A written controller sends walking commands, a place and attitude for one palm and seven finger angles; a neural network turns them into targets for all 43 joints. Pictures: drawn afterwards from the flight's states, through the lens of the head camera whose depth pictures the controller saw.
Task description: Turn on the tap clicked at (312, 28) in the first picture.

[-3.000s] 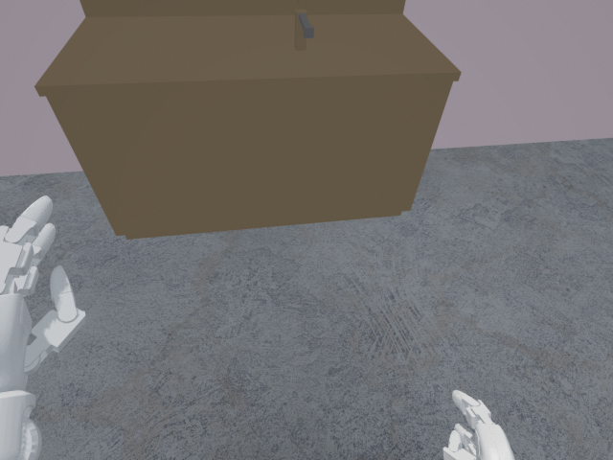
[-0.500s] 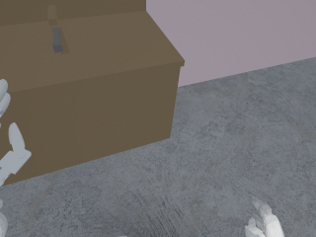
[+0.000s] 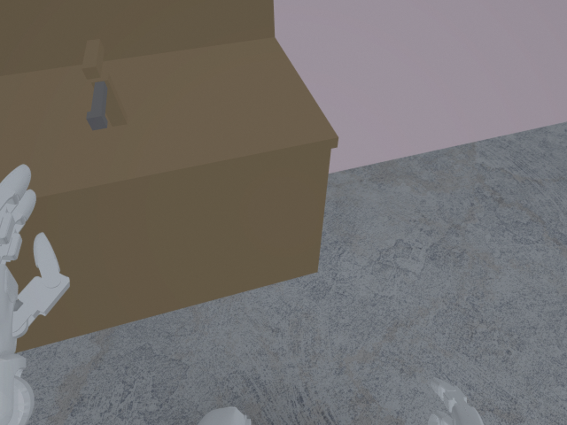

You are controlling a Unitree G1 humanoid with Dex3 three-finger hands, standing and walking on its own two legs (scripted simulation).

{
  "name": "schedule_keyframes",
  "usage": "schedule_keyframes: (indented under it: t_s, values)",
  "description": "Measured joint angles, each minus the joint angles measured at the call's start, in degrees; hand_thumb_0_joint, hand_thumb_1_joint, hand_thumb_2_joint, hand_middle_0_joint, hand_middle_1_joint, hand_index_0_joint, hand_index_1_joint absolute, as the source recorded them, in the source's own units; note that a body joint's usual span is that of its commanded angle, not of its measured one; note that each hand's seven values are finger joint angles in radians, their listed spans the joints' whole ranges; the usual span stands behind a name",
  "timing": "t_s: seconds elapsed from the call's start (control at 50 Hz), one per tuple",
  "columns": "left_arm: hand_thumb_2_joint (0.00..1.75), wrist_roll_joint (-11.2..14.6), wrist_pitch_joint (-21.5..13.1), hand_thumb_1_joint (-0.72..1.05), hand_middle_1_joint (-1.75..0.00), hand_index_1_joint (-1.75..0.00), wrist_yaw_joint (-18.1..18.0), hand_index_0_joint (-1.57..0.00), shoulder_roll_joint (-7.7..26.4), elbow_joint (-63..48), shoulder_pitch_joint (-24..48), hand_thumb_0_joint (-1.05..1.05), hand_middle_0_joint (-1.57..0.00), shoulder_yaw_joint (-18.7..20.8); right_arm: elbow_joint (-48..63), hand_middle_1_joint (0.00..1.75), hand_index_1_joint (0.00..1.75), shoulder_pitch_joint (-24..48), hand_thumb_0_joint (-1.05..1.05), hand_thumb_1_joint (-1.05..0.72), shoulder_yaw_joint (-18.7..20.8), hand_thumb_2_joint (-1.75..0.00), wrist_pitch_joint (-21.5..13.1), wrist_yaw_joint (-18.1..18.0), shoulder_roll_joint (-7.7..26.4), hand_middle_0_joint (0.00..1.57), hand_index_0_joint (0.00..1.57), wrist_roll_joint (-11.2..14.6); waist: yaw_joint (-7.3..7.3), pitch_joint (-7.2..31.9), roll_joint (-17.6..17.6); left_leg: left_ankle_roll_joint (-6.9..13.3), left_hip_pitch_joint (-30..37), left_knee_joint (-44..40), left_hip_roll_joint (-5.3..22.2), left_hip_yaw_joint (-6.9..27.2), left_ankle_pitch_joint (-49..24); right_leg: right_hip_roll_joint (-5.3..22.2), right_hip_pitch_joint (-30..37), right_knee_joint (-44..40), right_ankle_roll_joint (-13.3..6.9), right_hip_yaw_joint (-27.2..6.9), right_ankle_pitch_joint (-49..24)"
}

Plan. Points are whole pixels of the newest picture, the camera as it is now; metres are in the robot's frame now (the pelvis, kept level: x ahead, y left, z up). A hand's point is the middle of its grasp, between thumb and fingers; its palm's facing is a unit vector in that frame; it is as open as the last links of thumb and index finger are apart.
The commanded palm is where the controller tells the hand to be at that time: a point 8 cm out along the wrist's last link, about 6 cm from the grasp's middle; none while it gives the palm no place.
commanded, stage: take the last steps up to it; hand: left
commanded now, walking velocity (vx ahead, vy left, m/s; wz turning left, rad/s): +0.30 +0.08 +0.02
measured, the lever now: (97, 120) +0.62 +0.42 +0.08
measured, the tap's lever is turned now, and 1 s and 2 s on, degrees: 0 0 0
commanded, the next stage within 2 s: come to a stop and stand still in 0.74 s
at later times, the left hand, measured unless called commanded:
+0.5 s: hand (116, 202) +0.32 +0.22 +0.17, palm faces +0.43 -0.77 -0.46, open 7.4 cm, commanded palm +0.27 +0.27 +0.18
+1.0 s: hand (138, 153) +0.41 +0.23 +0.17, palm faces +0.41 -0.82 -0.40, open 7.4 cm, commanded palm +0.35 +0.27 +0.18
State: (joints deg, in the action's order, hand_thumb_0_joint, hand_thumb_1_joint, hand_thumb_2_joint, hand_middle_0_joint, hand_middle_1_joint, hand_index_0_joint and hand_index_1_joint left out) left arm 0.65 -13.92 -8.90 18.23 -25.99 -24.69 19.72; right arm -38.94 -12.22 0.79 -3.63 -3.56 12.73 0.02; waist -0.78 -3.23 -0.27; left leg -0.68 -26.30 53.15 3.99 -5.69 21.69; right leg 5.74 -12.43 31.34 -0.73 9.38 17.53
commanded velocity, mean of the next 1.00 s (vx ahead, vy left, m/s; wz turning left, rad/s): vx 0.14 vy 0.06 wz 0.02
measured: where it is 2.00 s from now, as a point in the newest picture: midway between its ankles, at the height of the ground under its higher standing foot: outside the picture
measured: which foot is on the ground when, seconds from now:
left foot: up 0.00-0.10, down 0.12-0.46, up 0.48-0.78, down 0.80-1.00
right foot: down 0.00-0.14, up 0.16-0.42, down 0.44-1.00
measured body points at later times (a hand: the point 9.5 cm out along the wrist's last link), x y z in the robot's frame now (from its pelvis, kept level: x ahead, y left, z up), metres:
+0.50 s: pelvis +0.11 -0.01 -0.01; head +0.13 -0.04 +0.43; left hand +0.29 +0.26 +0.20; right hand +0.27 -0.22 -0.13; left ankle +0.09 +0.12 -0.72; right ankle +0.14 -0.11 -0.74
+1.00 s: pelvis +0.20 -0.01 -0.01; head +0.21 -0.01 +0.44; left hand +0.39 +0.27 +0.19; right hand +0.37 -0.22 -0.09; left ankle +0.22 +0.12 -0.74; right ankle +0.20 -0.11 -0.73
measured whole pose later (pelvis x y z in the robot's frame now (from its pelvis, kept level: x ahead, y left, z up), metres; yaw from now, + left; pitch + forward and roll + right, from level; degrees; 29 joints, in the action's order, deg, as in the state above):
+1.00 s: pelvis +0.20 -0.01 -0.01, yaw +0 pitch -1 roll +1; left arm 2.3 -11.6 -9.6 22.0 -29.6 -25.9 21.1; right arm -33.1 -11.3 -0.8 -6.0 -2.7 8.5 0.3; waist 0.3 -3.3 1.4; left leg -0.6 -16.2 32.4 4.0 -7.2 14.6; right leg 1.9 -17.3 38.3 1.4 4.9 22.0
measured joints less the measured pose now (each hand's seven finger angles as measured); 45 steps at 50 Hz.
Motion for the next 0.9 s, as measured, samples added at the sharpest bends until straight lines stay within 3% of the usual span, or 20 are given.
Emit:
schedule_keyframes:
  t_s: [0.12,0.14,0.2,0.26,0.34,0.44,0.48,0.52,0.56,0.6,0.68,0.78,0.8,0.84,0.9]
  values:
    - [0.90,0.28,-0.52,0.89,-0.30,-0.30,-0.82,-0.21,2.08,-5.58,-2.45,0.01,-0.21,0.41,4.92,0.30,0.30,-0.80,0.01,-0.90,2.13,-0.90,-0.90,-0.46,2.05,0.20,0.20,-0.02,0.39,0.03,1.83,0.99,8.16,-21.95,-0.46,-3.38,-7.87,-0.11,1.99,2.71,1.58,-0.56,4.00]
    - [0.90,0.42,-0.67,0.89,-0.30,-0.30,-0.99,-0.21,2.67,-5.98,-1.93,0.01,-0.21,0.80,5.37,0.30,0.30,-0.50,0.01,-0.90,2.52,-0.90,-1.08,-0.64,1.94,0.20,0.20,0.15,0.32,-0.06,2.43,1.55,8.37,-21.75,-0.66,-3.74,-11.01,0.31,1.00,6.04,1.48,-1.36,5.63]
    - [0.90,0.63,-1.14,0.89,-0.30,-0.30,-1.02,-0.21,3.65,-2.67,1.09,0.01,-0.21,1.56,5.37,0.30,0.30,1.03,0.01,-0.90,2.65,-0.90,-1.40,-0.73,0.10,0.20,0.20,0.48,0.84,0.26,3.16,2.43,7.82,-17.92,-0.74,-4.07,-7.47,-0.98,-5.56,23.08,1.09,-5.41,12.86]
    - [0.90,0.87,0.10,0.89,-0.30,-0.30,-0.62,-0.21,3.78,-1.29,1.95,0.01,-0.21,2.01,5.00,0.30,0.30,1.57,0.01,-0.90,1.39,-0.90,-2.21,-0.13,-2.19,0.20,0.19,0.76,1.60,0.98,2.24,2.27,8.66,-19.53,-0.17,-3.22,-6.76,-1.86,-11.20,30.16,1.59,-5.48,11.53]
    - [0.90,1.09,0.27,0.89,-0.30,-0.30,-0.24,-0.20,2.94,-4.12,-1.12,0.01,-0.21,1.58,4.97,0.30,0.30,0.44,0.01,-0.90,-0.59,-0.90,-3.41,0.68,-4.48,0.20,0.20,0.66,1.28,1.35,0.83,1.30,10.50,-22.48,0.57,-2.91,-7.19,-1.28,-13.16,22.11,2.24,-3.67,6.67]
    - [0.90,0.79,0.33,0.89,-0.30,-0.30,-0.21,-0.21,3.79,-3.47,-3.04,0.01,-0.21,1.45,4.12,0.30,0.30,-1.48,0.01,-0.90,-2.19,-0.90,-3.36,0.28,-5.40,0.20,0.20,0.49,0.02,1.26,-1.16,-0.48,11.42,-19.99,1.16,-2.04,-4.14,-2.27,-7.05,4.49,2.52,-1.10,2.30]
    - [0.90,0.25,0.65,0.89,-0.30,-0.30,-0.26,-0.21,3.33,-1.68,-1.64,0.01,-0.21,1.08,3.10,0.30,0.30,-1.31,0.01,-0.90,-2.18,-0.90,-2.59,0.08,-4.49,0.20,0.20,0.46,-0.30,0.95,-2.81,0.17,9.47,-13.23,1.70,-0.61,0.50,-2.99,-6.28,4.24,-0.33,-0.15,-1.94]
    - [0.90,0.45,1.24,0.89,-0.30,-0.30,0.02,-0.21,1.97,0.18,0.37,0.01,-0.21,0.18,0.86,0.30,0.30,-0.39,0.01,-0.90,-1.66,-0.90,-1.66,0.31,-3.28,0.20,0.20,0.34,-0.88,0.58,-2.96,0.23,5.49,-1.13,-0.16,1.66,4.23,-2.62,-5.94,5.82,-1.88,-0.01,0.01]
    - [0.90,0.57,1.24,0.89,-0.30,-0.30,0.14,-0.21,0.66,1.17,1.23,0.01,-0.21,-0.10,-0.56,0.30,0.30,0.56,0.01,-0.90,-1.32,-0.90,-0.94,0.51,-2.08,0.20,0.20,0.22,-0.91,0.10,-2.24,-0.22,1.78,8.47,-1.58,2.43,3.68,-2.21,-4.50,4.47,-2.16,-0.30,0.69]
    - [0.90,0.39,0.72,0.89,-0.30,-0.30,0.12,-0.21,0.06,1.23,0.77,0.01,-0.21,-0.07,-0.56,0.30,0.30,1.15,0.01,-0.90,-0.94,-0.90,-0.45,0.51,-1.10,0.20,0.20,0.13,-0.21,-0.29,-1.47,-0.55,-0.52,10.61,-1.61,2.12,1.95,-1.98,-2.83,1.81,-1.67,-0.29,-0.17]
    - [0.90,0.21,-0.26,0.89,-0.30,-0.30,0.02,-0.21,1.19,-1.68,-1.57,0.01,-0.21,0.27,2.08,0.30,0.30,1.32,0.01,-0.90,0.24,-0.90,-0.29,0.31,0.04,0.20,0.20,-0.14,1.02,-1.16,1.05,-0.25,0.65,-2.98,-0.66,-0.17,-1.23,-1.34,-0.53,-1.46,-1.53,-0.51,-0.81]
    - [0.90,0.50,-0.65,0.89,-0.30,-0.30,-0.63,-0.21,3.12,-6.97,-4.07,0.01,-0.21,0.80,5.69,0.30,0.30,0.42,0.01,-0.90,1.92,-0.90,-0.59,-0.11,1.80,0.20,0.20,-0.12,1.03,-1.08,1.84,0.41,7.86,-21.91,-0.95,-2.34,-8.75,-1.50,0.51,1.81,-0.22,-1.01,2.73]
    - [0.90,0.61,-0.80,0.89,-0.30,-0.30,-0.74,-0.21,3.65,-7.42,-3.88,0.01,-0.21,1.10,6.11,0.30,0.30,0.33,0.01,-0.90,2.27,-0.90,-0.61,-0.31,1.98,0.20,0.20,0.05,0.93,-0.77,1.74,1.05,8.80,-23.33,-0.93,-2.40,-11.48,-1.54,0.10,4.01,0.14,-1.21,4.29]
    - [0.90,0.90,-1.19,0.89,-0.30,-0.30,-0.86,-0.21,4.80,-5.85,-1.95,0.01,-0.21,1.88,5.92,0.30,0.30,0.94,0.01,-0.90,2.64,-0.90,-0.39,-0.67,0.86,0.20,0.20,0.46,0.53,-0.49,3.25,1.56,8.52,-20.32,-1.55,-3.28,-9.51,-1.05,-2.23,11.26,0.66,-3.67,9.06]
    - [0.90,1.18,-0.10,0.89,-0.30,-0.30,-0.73,-0.21,4.82,-1.79,0.45,0.01,-0.21,2.29,5.44,0.30,0.30,1.47,0.01,-0.90,1.65,-0.90,-0.65,-0.50,-1.19,0.20,0.19,0.42,1.21,0.47,2.67,1.53,8.66,-19.57,-1.10,-2.43,-6.92,-2.78,-6.38,20.44,1.34,-5.29,12.91]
